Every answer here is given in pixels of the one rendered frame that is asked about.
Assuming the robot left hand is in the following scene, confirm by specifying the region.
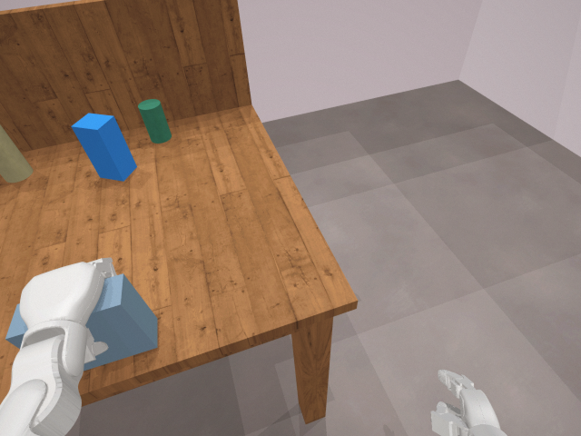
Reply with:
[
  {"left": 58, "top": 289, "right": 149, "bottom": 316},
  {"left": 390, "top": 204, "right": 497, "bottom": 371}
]
[{"left": 19, "top": 257, "right": 117, "bottom": 363}]

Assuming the robot left forearm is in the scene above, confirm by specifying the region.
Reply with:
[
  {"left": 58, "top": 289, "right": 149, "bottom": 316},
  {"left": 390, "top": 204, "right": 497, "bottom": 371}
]
[{"left": 0, "top": 320, "right": 87, "bottom": 436}]

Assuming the robot right hand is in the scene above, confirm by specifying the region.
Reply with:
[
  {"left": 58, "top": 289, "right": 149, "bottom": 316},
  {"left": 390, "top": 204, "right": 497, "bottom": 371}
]
[{"left": 431, "top": 370, "right": 500, "bottom": 436}]

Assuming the sponge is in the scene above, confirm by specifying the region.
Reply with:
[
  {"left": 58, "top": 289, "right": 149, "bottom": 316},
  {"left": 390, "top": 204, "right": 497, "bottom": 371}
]
[{"left": 5, "top": 274, "right": 157, "bottom": 371}]

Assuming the table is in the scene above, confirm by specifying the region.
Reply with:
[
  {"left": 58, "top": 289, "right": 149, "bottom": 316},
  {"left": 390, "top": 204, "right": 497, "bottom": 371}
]
[{"left": 0, "top": 0, "right": 358, "bottom": 424}]

